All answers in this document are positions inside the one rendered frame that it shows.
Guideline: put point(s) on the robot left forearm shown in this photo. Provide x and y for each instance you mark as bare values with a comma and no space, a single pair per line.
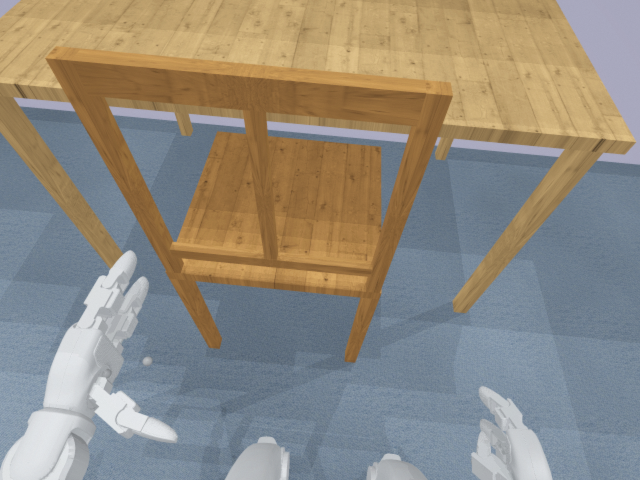
54,447

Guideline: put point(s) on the robot right thigh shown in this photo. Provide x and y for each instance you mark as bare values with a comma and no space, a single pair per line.
394,470

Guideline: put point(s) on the robot left shin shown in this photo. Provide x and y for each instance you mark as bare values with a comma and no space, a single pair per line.
267,440

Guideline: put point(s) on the robot right hand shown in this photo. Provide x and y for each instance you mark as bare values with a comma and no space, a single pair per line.
519,454

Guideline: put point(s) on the robot left hand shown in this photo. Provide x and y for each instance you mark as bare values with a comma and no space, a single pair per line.
93,345

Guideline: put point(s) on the chair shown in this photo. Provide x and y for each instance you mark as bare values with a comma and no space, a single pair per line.
268,212

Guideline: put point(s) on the table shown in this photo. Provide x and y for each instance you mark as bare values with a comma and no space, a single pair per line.
518,73

